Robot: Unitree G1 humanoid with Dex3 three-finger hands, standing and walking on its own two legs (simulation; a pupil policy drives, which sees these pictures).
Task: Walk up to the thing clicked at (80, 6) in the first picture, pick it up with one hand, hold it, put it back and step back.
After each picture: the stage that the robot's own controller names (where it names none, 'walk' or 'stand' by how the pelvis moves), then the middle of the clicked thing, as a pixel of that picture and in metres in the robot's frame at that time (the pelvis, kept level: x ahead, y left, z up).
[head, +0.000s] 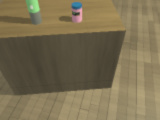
stand; (76, 12) +0.99 +0.04 -0.05
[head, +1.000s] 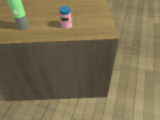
walk; (65, 17) +0.88 +0.14 -0.03
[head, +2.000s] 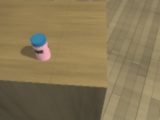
stand; (41, 47) +0.56 +0.24 -0.04
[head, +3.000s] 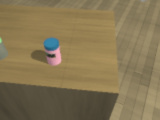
stand; (52, 51) +0.56 +0.15 -0.03
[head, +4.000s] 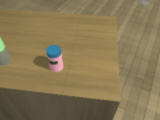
stand; (55, 58) +0.55 +0.14 -0.05
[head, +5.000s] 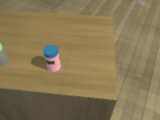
stand; (52, 58) +0.55 +0.15 -0.06
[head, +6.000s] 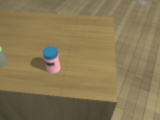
stand; (52, 60) +0.54 +0.16 -0.06
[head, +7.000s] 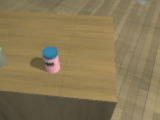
rise first; (51, 60) +0.54 +0.16 -0.06
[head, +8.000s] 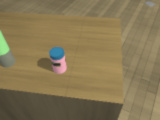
rise first; (58, 60) +0.54 +0.15 -0.05
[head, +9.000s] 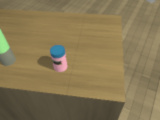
go down; (59, 58) +0.54 +0.15 -0.05
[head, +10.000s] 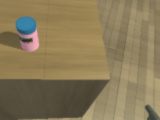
go down; (28, 35) +0.55 +0.14 +0.00
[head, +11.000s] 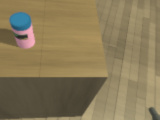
approach; (23, 31) +0.55 +0.15 +0.02
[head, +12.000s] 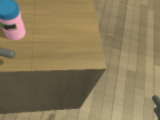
close in; (11, 20) +0.56 +0.16 +0.04
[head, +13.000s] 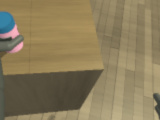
lift; (7, 33) +0.51 +0.16 +0.05
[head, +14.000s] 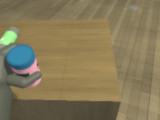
lift; (25, 67) +0.34 +0.16 +0.17
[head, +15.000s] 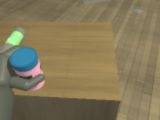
hold; (29, 70) +0.32 +0.16 +0.17
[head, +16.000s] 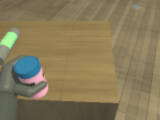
hold; (32, 78) +0.32 +0.15 +0.13
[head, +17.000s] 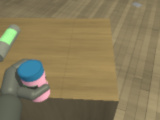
hold; (35, 81) +0.32 +0.15 +0.11
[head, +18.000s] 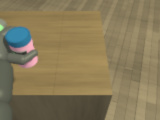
crouch; (23, 48) +0.42 +0.17 +0.14
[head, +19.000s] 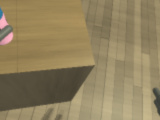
lower; out of the picture +0.54 +0.16 +0.03
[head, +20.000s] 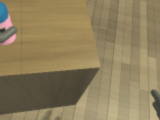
lower; out of the picture +0.53 +0.16 +0.05
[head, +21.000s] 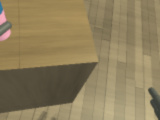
lower; out of the picture +0.54 +0.16 +0.05
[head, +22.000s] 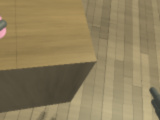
lower; out of the picture +0.55 +0.17 +0.05
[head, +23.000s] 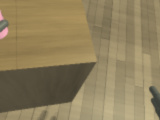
lower; out of the picture +0.55 +0.16 +0.05
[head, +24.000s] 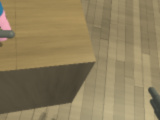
open; out of the picture +0.55 +0.15 +0.05
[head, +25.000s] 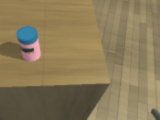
sink last; (29, 44) +0.51 +0.14 +0.02
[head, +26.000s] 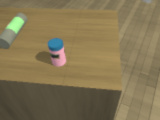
stand; (57, 52) +0.56 +0.14 +0.00
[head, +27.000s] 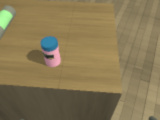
stand; (51, 52) +0.52 +0.14 +0.01
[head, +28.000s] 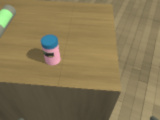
stand; (51, 50) +0.53 +0.14 +0.01
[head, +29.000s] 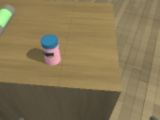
stand; (51, 50) +0.53 +0.14 +0.01
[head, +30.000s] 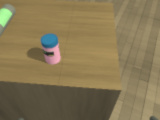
stand; (51, 49) +0.53 +0.14 +0.01
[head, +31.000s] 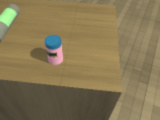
stand; (54, 50) +0.53 +0.14 +0.00
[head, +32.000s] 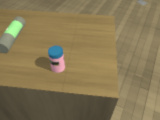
walk; (56, 59) +0.54 +0.13 -0.05
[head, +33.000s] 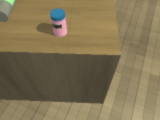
walk; (59, 23) +0.67 +0.13 -0.04
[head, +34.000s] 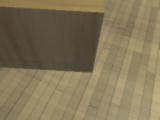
walk; out of the picture +0.99 +0.14 -0.03
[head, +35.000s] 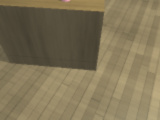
stand; out of the picture +1.17 +0.14 -0.04
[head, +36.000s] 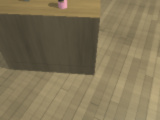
stand; out of the picture +1.17 +0.15 -0.06
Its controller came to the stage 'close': yes
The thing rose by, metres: 0.21
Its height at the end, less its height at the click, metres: +0.00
